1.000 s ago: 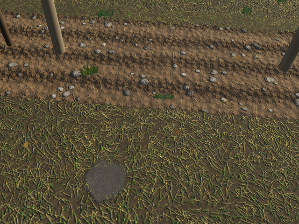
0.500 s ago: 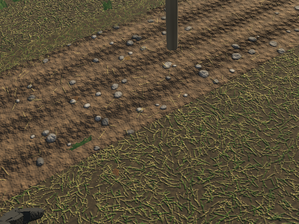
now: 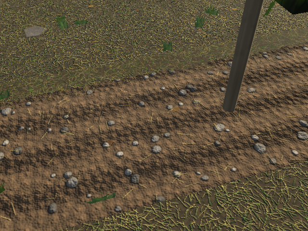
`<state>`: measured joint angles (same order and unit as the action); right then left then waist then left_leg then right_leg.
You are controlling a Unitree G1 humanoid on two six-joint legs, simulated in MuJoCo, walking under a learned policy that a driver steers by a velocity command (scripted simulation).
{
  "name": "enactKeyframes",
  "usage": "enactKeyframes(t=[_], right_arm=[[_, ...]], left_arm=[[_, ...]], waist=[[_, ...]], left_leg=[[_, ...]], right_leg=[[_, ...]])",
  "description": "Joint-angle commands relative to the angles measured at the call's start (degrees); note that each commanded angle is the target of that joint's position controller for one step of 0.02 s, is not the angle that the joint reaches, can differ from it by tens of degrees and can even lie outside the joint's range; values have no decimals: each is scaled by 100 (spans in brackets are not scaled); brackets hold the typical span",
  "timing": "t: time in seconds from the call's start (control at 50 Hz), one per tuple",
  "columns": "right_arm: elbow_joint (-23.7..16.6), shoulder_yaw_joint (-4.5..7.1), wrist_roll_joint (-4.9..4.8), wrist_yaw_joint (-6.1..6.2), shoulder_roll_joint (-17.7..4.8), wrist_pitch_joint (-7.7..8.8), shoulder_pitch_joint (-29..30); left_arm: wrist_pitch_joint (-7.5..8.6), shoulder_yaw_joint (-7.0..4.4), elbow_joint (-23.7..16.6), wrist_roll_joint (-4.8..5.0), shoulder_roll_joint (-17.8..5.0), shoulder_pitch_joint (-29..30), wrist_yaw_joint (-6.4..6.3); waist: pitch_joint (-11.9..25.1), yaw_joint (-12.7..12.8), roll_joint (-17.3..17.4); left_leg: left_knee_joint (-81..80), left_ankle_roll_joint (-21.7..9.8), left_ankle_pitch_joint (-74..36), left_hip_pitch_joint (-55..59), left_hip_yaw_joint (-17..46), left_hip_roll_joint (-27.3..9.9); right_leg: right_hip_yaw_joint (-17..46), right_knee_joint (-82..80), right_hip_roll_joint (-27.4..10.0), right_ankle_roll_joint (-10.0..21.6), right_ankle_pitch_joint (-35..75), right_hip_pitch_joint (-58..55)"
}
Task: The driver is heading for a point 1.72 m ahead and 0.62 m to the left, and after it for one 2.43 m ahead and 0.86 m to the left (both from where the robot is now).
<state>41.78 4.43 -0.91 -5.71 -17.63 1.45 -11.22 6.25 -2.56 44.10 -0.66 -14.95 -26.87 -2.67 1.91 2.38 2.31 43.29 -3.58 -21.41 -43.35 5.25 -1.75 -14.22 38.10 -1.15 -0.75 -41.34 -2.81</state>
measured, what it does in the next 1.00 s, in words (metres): goes down, turning left: left foot 0.16 m lower, then right foot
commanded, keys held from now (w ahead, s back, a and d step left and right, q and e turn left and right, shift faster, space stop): w+q+shift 0.12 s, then q+shift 0.56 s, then e+shift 0.32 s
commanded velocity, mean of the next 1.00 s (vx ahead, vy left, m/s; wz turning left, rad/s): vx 0.34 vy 0.00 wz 0.64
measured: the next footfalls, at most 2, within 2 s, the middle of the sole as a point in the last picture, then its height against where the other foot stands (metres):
left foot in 0.16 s outside the picture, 0.16 m lower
right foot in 0.46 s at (168, 220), level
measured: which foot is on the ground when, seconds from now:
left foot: up 0.00-0.14, down 0.16-0.44, up 0.46-0.78, down 0.80-1.00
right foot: down 0.00-0.14, up 0.16-0.44, down 0.46-0.80, up 0.82-1.00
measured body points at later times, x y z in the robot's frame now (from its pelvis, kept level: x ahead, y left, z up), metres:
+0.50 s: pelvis +0.40 +0.03 -0.13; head +0.44 +0.04 +0.31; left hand +0.46 +0.36 -0.19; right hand +0.65 -0.16 -0.25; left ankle +0.27 +0.10 -0.80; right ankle +0.60 -0.02 -0.85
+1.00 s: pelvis +0.46 +0.06 -0.10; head +0.47 +0.09 +0.35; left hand +0.33 +0.34 -0.22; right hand +0.76 +0.01 -0.19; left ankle +0.41 +0.15 -0.84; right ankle +0.55 -0.06 -0.76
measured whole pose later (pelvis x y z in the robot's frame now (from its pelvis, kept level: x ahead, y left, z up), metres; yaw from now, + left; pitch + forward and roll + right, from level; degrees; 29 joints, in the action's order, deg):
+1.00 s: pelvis +0.46 +0.06 -0.10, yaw +39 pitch +1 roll +0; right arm 39.4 1.0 1.6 1.6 -10.8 -1.2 -5.2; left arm -2.8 -5.3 43.5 1.6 -18.3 -15.5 -1.8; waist -1.3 2.2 -2.4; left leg 26.6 -2.1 13.0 -14.7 -5.3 -1.0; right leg 1.8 63.0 -1.9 -6.2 -24.7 30.0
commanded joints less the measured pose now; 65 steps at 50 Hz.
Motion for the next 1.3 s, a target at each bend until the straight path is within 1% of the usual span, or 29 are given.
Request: enactKeyframes(t=[0.02, 0.12, 0.14, 0.16, 0.18, 0.2, 0.22, 0.26, 0.32, 0.38, 0.42, 0.44, 0.46, 0.48, 0.5, 0.52, 0.56, 0.68, 0.78, 0.8, 0.82, 0.84, 0.92, 1.04, 1.22, 1.24, 1.26, 1.28, 1.3], right_arm=[[-759, -73, -40, -160, -153, 164, 1400], [-184, 225, -18, -29, -623, 144, -704], [187, 369, 36, 95, -925, 115, -1814], [622, 384, 121, 222, -1221, 108, -2629], [474, 377, 356, 291, -1747, 229, -2460], [273, 368, 261, 339, -1546, 240, -2606], [131, 425, 174, 383, -1472, 186, -2439], [-430, 265, -14, 475, -1120, 255, -734], [-723, 151, 15, 641, -949, 188, 676], [-432, 261, -36, 859, -980, 1, 98], [-457, 192, -100, 871, -655, -116, 227], [-492, 115, -89, 855, -352, -120, 248], [-577, -31, 76, 833, 168, -149, -51], [-715, -37, 24, 688, 23, -105, -993], [-543, 43, 6, 604, -339, -137, -1355], [-682, 68, -232, 558, -478, -222, -1145], [-757, 154, -228, 675, -684, -516, -208], [-988, 84, -42, 627, -326, -554, 174], [-701, 33, 114, 503, -201, -520, -165], [-656, -15, 182, 513, -174, -495, -246], [-703, -31, 272, 591, -514, -471, -262], [-716, -22, 463, 593, -617, -388, 53], [-622, 61, 248, 687, -667, -165, 769], [-474, 15, 214, 942, -299, -254, 681], [-328, 273, -96, 711, -647, -243, 819], [-185, 256, -66, 647, -458, -235, 494], [-489, 159, 220, 624, -134, -212, 696], [-731, 142, 279, 664, -216, -180, 1286], [-742, 200, 152, 689, -421, -182, 1480]], left_arm=[[-33, -145, -82, 29, -625, -378, -95], [-184, -188, -190, 247, -1154, -61, -64], [-146, -219, -212, 284, -1145, 305, 21], [-27, -173, -269, 228, -713, 891, 100], [197, 54, -782, 37, -241, 270, 142], [306, 122, -1127, 75, -523, 449, 162], [392, 136, -1381, 290, -770, 904, 176], [308, 1, -1264, 293, -1085, 1137, 142], [5, -34, -1204, -47, -956, 1219, 70], [44, -57, -961, 126, -671, 1023, 188], [-53, -150, -868, 68, -672, 710, 206], [-102, -189, -857, -58, -708, 470, 165], [-176, -201, -973, -140, -950, 340, 91], [-229, -148, -1159, -320, -1032, 560, 98], [-305, -188, -1276, -220, -1019, 893, 104], [-379, -302, -1164, -63, -1227, 1324, 46], [-536, -162, -1397, -94, -682, 1973, -63], [-495, -413, -1128, -33, -1005, 2068, 0], [-538, -324, -847, 240, -896, 2067, 207], [-530, -175, -715, 196, -519, 1815, 273], [-521, 18, -730, -70, -8, 1553, 389], [-583, -110, -794, 28, -375, 1597, 326], [-800, -455, -436, 180, -1166, 1313, 81], [-903, -328, -733, 226, -560, 1577, 99], [-1083, -431, -1025, 203, -717, 1106, 392], [-1067, -570, -946, 164, -1039, 823, 301], [-1015, -809, -1031, 124, -2010, 613, 180], [-805, -733, -1216, -112, -1960, 628, 271], [-643, -677, -1186, -106, -1745, 765, 348]], waist=[[-1402, 420, -310], [-263, -700, -652], [-106, -1363, -564], [-522, -1748, 1050], [687, -881, 1953], [2194, -1186, 914], [2625, -1267, 84], [1113, -303, -1223], [-676, 403, -863], [569, 137, 52], [895, 415, -161], [945, 599, -285], [1290, 422, -1193], [1896, -224, -2194], [1719, -279, -1827], [1586, -516, -1979], [469, -276, -1004], [610, -280, -982], [631, -513, -891], [611, -493, -599], [753, -194, 869], [626, -263, 1190], [-165, -220, 721], [162, -350, 371], [362, 57, 404], [318, 104, -375], [195, 6, -2420], [851, 278, -1965], [804, 301, -1175]], left_leg=[[-512, -100, -228, -894, -383, -144], [-795, -419, 633, 3153, -1552, 547], [-1557, -819, 92, 4706, -1146, 319], [-2277, -1316, -1127, 5956, -414, -207], [119, -1860, -4364, 8166, 910, -835], [-183, -2647, -3860, 8956, 2002, -1402], [-1198, -2983, -491, 8930, 3172, -1624], [-2143, -2409, 1162, 5876, 3737, -1808], [-2490, -1551, -270, 1059, 1758, -504], [-1685, -767, 644, 1262, 985, 544], [-766, -279, 1782, 1412, 1087, 904], [59, 35, 2440, 1289, 927, 1132], [1552, 366, 5548, 926, 416, 1524], [3017, 610, 6440, 687, 432, 1327], [3887, 867, 6407, 497, 412, 949], [4338, 847, 5700, -125, 218, 559], [3439, 777, 4829, 256, -53, 88], [1143, 536, 4156, 1653, -484, -151], [-1475, 133, 3231, 3530, -757, 386], [-2065, -20, 2888, 4343, -347, 117], [-2397, -398, 1720, 4892, 1310, -1415], [-2702, -1178, 2463, 3366, 1526, -2089], [-2729, -895, 2368, 3155, 431, -1435], [-2465, -920, 1514, 4100, -375, -1576], [-1340, -191, 1386, 3611, -1338, -1799], [-330, 225, 2289, 3011, -1706, -1314], [1653, 864, 5441, 881, -2005, -377], [2753, 923, 6304, 202, -606, 184], [3054, 765, 5958, -1, -189, 114]], right_leg=[[433, -696, -1554, 459, 3227, 207], [-101, 2079, -1301, 259, 8407, 697], [85, 4256, -1101, 77, 7624, 1762], [147, 7562, 74, -236, 1120, 3565], [1323, 8457, 296, -350, -580, 5644], [2211, 7954, 184, -488, -271, 6054], [2393, 7349, 164, -495, 99, 6546], [2564, 5405, -339, -275, 1398, 5897], [2054, 1418, -483, -668, 1640, 3172], [1537, -341, 580, -679, 4513, 1150], [1682, -942, 627, -580, 5385, 344], [1913, -1063, 234, -366, 5838, -54], [3352, -1080, -1177, 161, 7623, -659], [5381, -1260, -2518, 1109, 8745, -904], [5303, -905, -2528, 1486, 8985, -694], [5460, -1245, -2578, 1578, 5773, -471], [3970, -1797, -1621, 1024, 3312, 1171], [2246, -2039, -1590, 1126, 4822, 1612], [1957, -1578, -1283, 960, 4032, 2196], [1753, -1317, -979, 519, 3223, 2773], [1178, -1, -362, -102, 1236, 3411], [1681, 563, -298, -240, 604, 3159], [1769, 2409, -139, -471, 1467, 3631], [1514, 2149, -411, -683, 1963, 4018], [800, -627, -121, 204, 2881, 1890], [1305, -1279, -115, 503, 4213, 1180], [3644, -1394, -1554, 1346, 7219, 54], [4757, -1619, -2109, 2299, 6987, 51], [4305, -1748, -1919, 2190, 6382, 19]])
